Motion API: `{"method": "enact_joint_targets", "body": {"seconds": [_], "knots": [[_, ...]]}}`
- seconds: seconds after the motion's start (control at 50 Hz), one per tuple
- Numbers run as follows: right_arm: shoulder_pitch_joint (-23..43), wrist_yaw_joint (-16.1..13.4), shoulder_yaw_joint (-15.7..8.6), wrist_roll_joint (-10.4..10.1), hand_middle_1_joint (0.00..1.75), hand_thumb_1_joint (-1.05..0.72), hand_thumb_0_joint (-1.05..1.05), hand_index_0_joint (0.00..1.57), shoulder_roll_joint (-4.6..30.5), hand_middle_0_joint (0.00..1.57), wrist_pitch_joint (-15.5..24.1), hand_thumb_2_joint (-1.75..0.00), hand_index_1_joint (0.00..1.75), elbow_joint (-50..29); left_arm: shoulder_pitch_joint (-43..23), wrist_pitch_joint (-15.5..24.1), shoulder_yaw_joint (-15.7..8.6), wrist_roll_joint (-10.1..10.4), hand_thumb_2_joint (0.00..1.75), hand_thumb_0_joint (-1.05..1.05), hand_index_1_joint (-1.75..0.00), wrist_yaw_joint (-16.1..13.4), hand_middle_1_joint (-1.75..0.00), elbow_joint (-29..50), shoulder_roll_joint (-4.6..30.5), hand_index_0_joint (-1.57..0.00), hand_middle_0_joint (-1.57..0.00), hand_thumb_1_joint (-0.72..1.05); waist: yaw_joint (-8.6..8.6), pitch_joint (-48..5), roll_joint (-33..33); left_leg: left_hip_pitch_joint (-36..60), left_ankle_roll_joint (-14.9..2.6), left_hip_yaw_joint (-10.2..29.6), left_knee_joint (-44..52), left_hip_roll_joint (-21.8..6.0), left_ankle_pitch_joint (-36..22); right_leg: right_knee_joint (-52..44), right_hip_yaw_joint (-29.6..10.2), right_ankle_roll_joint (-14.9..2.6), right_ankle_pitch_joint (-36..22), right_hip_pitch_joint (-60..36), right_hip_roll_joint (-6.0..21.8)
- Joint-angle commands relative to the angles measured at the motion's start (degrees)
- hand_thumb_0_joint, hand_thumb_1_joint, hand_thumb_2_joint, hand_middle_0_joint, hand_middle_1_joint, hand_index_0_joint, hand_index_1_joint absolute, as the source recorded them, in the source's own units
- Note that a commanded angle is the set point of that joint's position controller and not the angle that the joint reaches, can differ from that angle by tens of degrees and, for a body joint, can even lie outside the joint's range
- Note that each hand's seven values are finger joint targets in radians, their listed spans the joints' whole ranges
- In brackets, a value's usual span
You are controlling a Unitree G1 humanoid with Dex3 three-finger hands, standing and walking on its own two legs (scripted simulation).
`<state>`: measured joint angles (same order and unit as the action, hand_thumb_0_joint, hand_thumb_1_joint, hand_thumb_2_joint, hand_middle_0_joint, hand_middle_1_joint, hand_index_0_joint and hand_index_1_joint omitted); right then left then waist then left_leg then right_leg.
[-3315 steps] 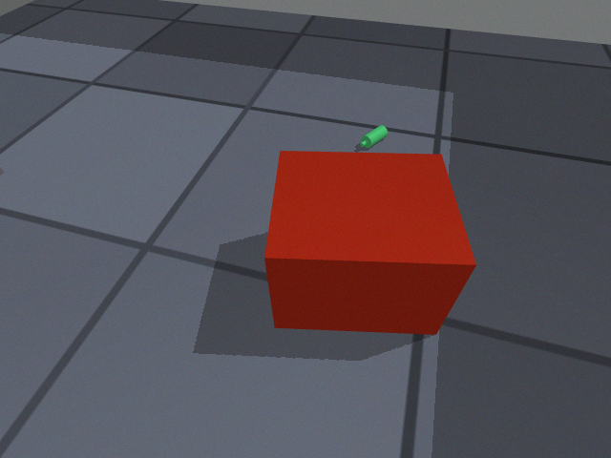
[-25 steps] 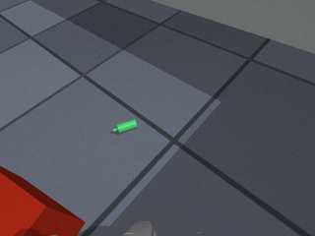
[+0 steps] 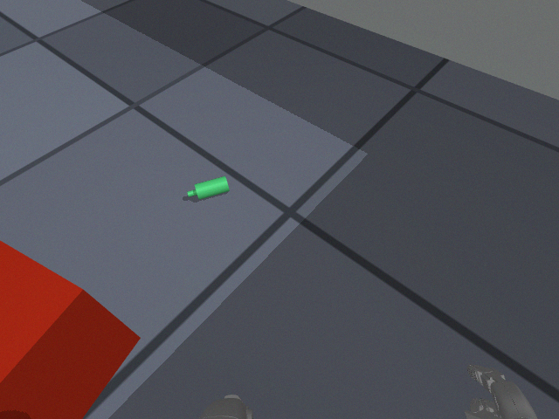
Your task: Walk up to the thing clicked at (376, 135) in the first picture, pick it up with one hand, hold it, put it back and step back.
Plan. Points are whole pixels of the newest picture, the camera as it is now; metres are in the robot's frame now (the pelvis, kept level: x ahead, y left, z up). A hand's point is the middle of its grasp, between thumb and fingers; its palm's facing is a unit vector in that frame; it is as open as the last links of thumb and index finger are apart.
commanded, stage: step back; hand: left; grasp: from above
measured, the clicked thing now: (207, 188) +1.06 +0.36 -0.72
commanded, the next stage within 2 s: stand in 0.96 s
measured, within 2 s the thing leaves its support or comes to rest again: neither
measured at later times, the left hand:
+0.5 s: hand out of the picture +0.03 +0.29 -0.13, palm faces +0.02 -0.92 -0.38, open 7.4 cm
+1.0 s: hand out of the picture +0.09 +0.29 -0.14, palm faces +0.07 -0.93 -0.36, open 7.4 cm
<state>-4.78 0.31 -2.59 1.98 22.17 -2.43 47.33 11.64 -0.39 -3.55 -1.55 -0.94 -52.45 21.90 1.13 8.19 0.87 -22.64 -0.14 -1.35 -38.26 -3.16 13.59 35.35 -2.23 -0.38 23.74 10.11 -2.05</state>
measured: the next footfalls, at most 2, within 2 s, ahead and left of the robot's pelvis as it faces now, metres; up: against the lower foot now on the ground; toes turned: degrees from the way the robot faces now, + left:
left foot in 0.28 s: +0.02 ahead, +0.14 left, +0.00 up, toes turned +1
right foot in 0.56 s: +0.05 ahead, -0.12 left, +0.00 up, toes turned +2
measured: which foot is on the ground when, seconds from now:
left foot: down 0.00-0.02, up 0.04-0.26, down 0.28-0.60, up 0.62-0.82, down 0.84-1.00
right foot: down 0.00-0.32, up 0.34-0.54, down 0.56-1.00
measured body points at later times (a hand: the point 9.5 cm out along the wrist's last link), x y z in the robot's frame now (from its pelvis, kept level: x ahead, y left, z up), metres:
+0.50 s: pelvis -0.03 +0.01 +0.02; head -0.02 +0.02 +0.47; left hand +0.03 +0.34 -0.11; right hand +0.03 -0.30 -0.10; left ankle -0.02 +0.14 -0.72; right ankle -0.02 -0.11 -0.69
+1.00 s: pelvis +0.02 +0.02 +0.01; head +0.05 +0.03 +0.46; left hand +0.09 +0.33 -0.12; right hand +0.13 -0.28 -0.11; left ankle +0.03 +0.14 -0.72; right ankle +0.01 -0.12 -0.72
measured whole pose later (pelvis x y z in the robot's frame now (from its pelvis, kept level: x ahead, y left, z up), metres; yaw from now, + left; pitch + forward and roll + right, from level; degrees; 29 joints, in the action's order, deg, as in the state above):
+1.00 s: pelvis +0.02 +0.02 +0.01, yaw +3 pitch -2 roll +0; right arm -7.8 0.4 -1.7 0.8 18.8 0.5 59.6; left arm 7.0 1.0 -1.9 0.0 -0.5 -59.5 22.1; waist 1.3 5.1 -1.7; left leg -14.1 0.0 -0.2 -32.6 -0.5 16.7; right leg 31.5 0.8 1.6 19.7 10.2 2.2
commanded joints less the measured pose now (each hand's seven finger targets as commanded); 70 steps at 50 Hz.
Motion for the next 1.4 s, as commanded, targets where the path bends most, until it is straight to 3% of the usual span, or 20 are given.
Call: {"method": "enact_joint_targets", "body": {"seconds": [0.0, 0.02, 0.08, 0.12, 0.18, 0.26, 0.3, 0.34, 0.48, 0.52, 0.54, 0.58, 0.62, 0.68, 0.82, 0.86, 0.9, 0.96, 1.02, 1.38], "knots": [[-3.7, -0.5, -2.0, 0.0, 0.30, -0.90, 0.00, 0.20, 7.7, 0.20, 0.5, -0.90, 0.30, -2.7, 1.1, 3.2, -4.8, -1.6, 0.90, 0.00, -0.30, -0.6, -0.30, 3.5, 17.2, -0.20, -0.20, 0.90, -0.61, -7.3, -8.6, -12.3, -0.22, 5.3, -7.9, 5.0, 16.4, -19.2, -26.9, -7.45, 3.1, -5.8, 17.5], [0.8, -1.3, -3.3, 0.2, 0.30, -0.90, 0.00, 0.20, 10.8, 0.20, 0.5, -0.90, 0.30, -2.4, -1.9, 2.8, -5.3, -1.7, 0.90, 0.00, -0.30, -0.7, -0.30, 4.2, 20.8, -0.20, -0.20, 0.90, 2.53, -4.0, -10.6, -4.3, 0.57, 11.0, -12.6, 1.7, 18.2, -21.6, -32.5, -14.34, 11.6, 11.5, 25.5], [-1.4, -0.1, -3.7, -1.0, 0.30, -0.90, 0.00, 0.20, 11.2, 0.20, 1.4, -0.90, 0.30, 0.9, -6.9, 3.6, -3.7, -0.9, 0.90, 0.00, -0.30, -0.6, -0.30, 4.5, 13.9, -0.20, -0.20, 0.90, -1.10, 0.4, -6.0, -1.6, 0.29, 9.1, -13.9, 4.5, 8.7, -18.5, -14.8, -9.25, -0.5, 9.8, 14.9], [-1.8, -0.3, -2.5, -0.9, 0.30, -0.90, 0.00, 0.20, 9.3, 0.20, 2.1, -0.90, 0.30, 1.3, -1.8, 3.6, -3.8, -0.6, 0.90, 0.00, -0.30, -0.3, -0.30, 2.7, 13.3, -0.20, -0.20, 0.90, 0.50, -2.9, -8.0, -2.4, 0.29, 8.0, -10.9, 4.9, 9.2, -15.3, -12.1, -7.93, -11.4, 3.2, 13.2], [-0.7, 0.2, -2.4, -0.4, 0.30, -0.90, 0.00, 0.20, 9.1, 0.20, 3.2, -0.90, 0.30, 1.2, 0.3, 3.2, -4.0, -0.9, 0.90, 0.00, -0.30, 0.2, -0.30, 2.2, 14.7, -0.20, -0.20, 0.90, 2.26, -3.1, -11.1, -1.2, 0.60, 4.0, -0.2, 4.1, 12.0, -15.3, -11.7, -7.95, -6.1, -0.7, 13.7], [-6.4, -0.1, -3.7, -0.4, 0.30, -0.90, 0.00, 0.20, 9.7, 0.20, 4.5, -0.90, 0.30, 4.6, -1.7, 1.7, -2.7, -0.6, 0.90, 0.00, -0.30, 0.8, -0.30, 3.0, 13.5, -0.20, -0.20, 0.90, -0.83, -5.3, -8.4, 15.2, -0.56, 1.3, 15.6, 5.4, 3.9, -7.8, -6.9, -6.20, -8.1, 6.1, 11.7], [-9.4, -0.6, -4.9, 0.3, 0.30, -0.90, 0.00, 0.20, 14.8, 0.20, 5.4, -0.90, 0.30, 5.2, -1.5, 1.6, -0.7, 0.7, 0.90, 0.00, -0.30, 1.0, -0.30, 3.4, 7.7, -0.20, -0.20, 0.90, -2.21, -8.7, 8.1, 23.3, -7.48, 27.9, 23.0, -10.4, 14.4, 8.8, 1.3, -1.29, 1.6, 20.0, 2.4], [-8.7, -0.3, -6.0, 0.3, 0.30, -0.90, 0.00, 0.20, 18.6, 0.20, 5.1, -0.90, 0.30, 4.7, -3.6, 1.5, -2.8, 0.3, 0.90, 0.00, -0.30, 0.6, -0.30, 2.6, 14.2, -0.20, -0.20, 0.90, -2.96, -3.0, 5.9, 9.5, -15.03, 34.8, 27.3, -17.1, 30.1, 18.2, -1.2, -1.58, 9.6, 16.9, 4.3], [-5.4, 0.0, -4.5, 0.5, 0.30, -0.90, 0.00, 0.20, 13.6, 0.20, 4.8, -0.90, 0.30, 3.6, -0.4, 2.6, -2.6, 0.3, 0.90, 0.00, -0.30, 1.7, -0.30, 0.2, 10.6, -0.20, -0.20, 0.90, -1.55, -5.3, 9.7, 7.3, -9.18, 15.8, 20.3, -7.6, 10.7, 0.7, 3.7, -0.73, 0.7, 6.7, 2.7], [-2.3, 0.1, -3.5, -0.4, 0.30, -0.90, 0.00, 0.20, 11.7, 0.20, 3.9, -0.90, 0.30, 2.9, 3.6, 3.2, -2.6, 0.2, 0.90, 0.00, -0.30, 1.0, -0.30, -2.1, 9.8, -0.20, -0.20, 0.90, 1.88, -7.2, 8.1, 2.4, -6.66, 10.7, 12.9, -4.9, 8.2, -9.9, 5.7, -1.05, -7.1, -3.4, 1.1], [-2.2, 0.0, -2.6, -0.8, 0.30, -0.90, 0.00, 0.20, 9.2, 0.20, 3.6, -0.90, 0.30, 2.6, 5.2, 3.5, -3.0, 0.0, 0.90, 0.00, -0.30, 0.5, -0.30, -2.9, 10.7, -0.20, -0.20, 0.90, 2.97, -8.5, 4.4, -0.4, -4.59, 8.4, 7.5, -2.8, 6.6, -12.2, 3.4, -1.14, -9.8, -8.5, 1.9], [-3.9, -0.6, -1.1, -1.1, 0.30, -0.90, 0.00, 0.20, 4.7, 0.20, 3.5, -0.90, 0.30, 1.7, 4.5, 4.0, -4.6, -1.0, 0.90, 0.00, -0.30, -0.3, -0.30, -2.0, 17.5, -0.20, -0.20, 0.90, 3.04, -7.6, -10.5, -11.9, -0.21, 6.0, -7.8, 7.2, 16.8, -22.4, -24.8, -7.05, 0.5, -10.1, 20.3], [-6.7, -1.0, -3.1, -0.6, 0.30, -0.90, 0.00, 0.20, 10.7, 0.20, 3.1, -0.90, 0.30, 4.5, -4.3, 3.9, -4.3, -0.7, 0.90, 0.00, -0.30, 0.1, -0.30, 0.6, 18.1, -0.20, -0.20, 0.90, 0.26, -2.3, -6.3, -2.7, -0.06, 8.1, -13.2, 1.9, 18.4, -22.0, -26.2, -14.05, 7.4, 6.5, 25.4], [-7.1, -0.6, -2.5, -1.0, 0.30, -0.90, 0.00, 0.20, 9.5, 0.20, 3.5, -0.90, 0.30, 6.4, -4.8, 4.4, -3.3, -0.2, 0.90, 0.00, -0.30, 0.1, -0.30, 0.1, 14.4, -0.20, -0.20, 0.90, -0.17, -2.6, -6.8, -1.2, -0.42, 7.9, -9.5, 2.2, 13.1, -18.6, -13.0, -9.52, -8.4, 3.9, 18.1], [-8.9, -0.6, -2.8, -0.4, 0.30, -0.90, 0.00, 0.20, 8.2, 0.20, 4.5, -0.90, 0.30, 8.6, -5.9, 3.1, -1.9, 0.9, 0.90, 0.00, -0.30, 0.3, -0.30, -0.6, 13.0, -0.20, -0.20, 0.90, -1.68, -8.7, -7.8, 13.0, -0.98, 1.4, 13.7, 2.8, -7.4, -4.7, -1.5, -4.53, -31.8, 1.4, 12.8], [-7.1, -1.2, -3.5, 0.0, 0.30, -0.90, 0.00, 0.20, 12.1, 0.20, 4.9, -0.90, 0.30, 8.0, -4.4, 2.7, -0.7, 1.7, 0.90, 0.00, -0.30, 0.1, -0.30, 0.1, 9.6, -0.20, -0.20, 0.90, -0.72, -12.5, 1.9, 18.1, -5.23, 14.3, 14.5, -7.6, -20.3, 1.7, 2.2, -0.62, -22.9, 6.4, 6.9], [-1.4, -0.9, -3.1, -0.9, 0.30, -0.90, 0.00, 0.20, 13.5, 0.20, 4.6, -0.90, 0.30, 7.6, -5.4, 2.3, -0.7, 2.0, 0.90, 0.00, -0.30, -0.2, -0.30, -2.0, 10.2, -0.20, -0.20, 0.90, 0.45, -11.6, 5.5, 11.3, -10.15, 18.1, 14.8, -12.1, -17.3, -1.3, 2.6, -0.55, -5.8, 1.0, 4.3], [-0.7, -0.9, -1.7, -1.6, 0.30, -0.90, 0.00, 0.20, 10.7, 0.20, 4.8, -0.90, 0.30, 8.5, -4.5, 2.8, 0.0, 1.7, 0.90, 0.00, -0.30, 0.2, -0.30, -4.6, 10.4, -0.20, -0.20, 0.90, -0.07, -12.9, 3.1, 13.0, -3.70, 9.6, 13.1, -5.8, -22.8, -9.1, -1.2, -1.09, -23.0, -5.0, 8.5], [-0.5, -1.2, -1.6, -1.8, 0.30, -0.90, 0.00, 0.20, 11.2, 0.20, 5.4, -0.90, 0.30, 10.1, -5.4, 2.7, 0.3, 1.9, 0.90, 0.00, -0.30, 0.0, -0.30, -5.5, 10.4, -0.20, -0.20, 0.90, -0.23, -14.3, 5.5, 17.5, -2.42, 7.6, 13.2, -4.8, -32.0, -8.7, -0.8, -0.56, -30.6, -5.9, 8.8], [5.4, -0.4, -0.2, -1.6, 0.30, -0.90, 0.00, 0.20, 9.1, 0.20, 4.3, -0.90, 0.30, 13.3, -9.5, 2.5, 1.2, 1.1, 0.90, 0.00, -0.30, 0.5, -0.30, -9.5, 10.2, -0.20, -0.20, 0.90, -1.08, -8.0, -1.3, 17.3, -0.51, 6.3, 22.2, -3.7, -9.7, -20.8, -1.6, -0.17, -16.9, -3.5, 9.7]]}}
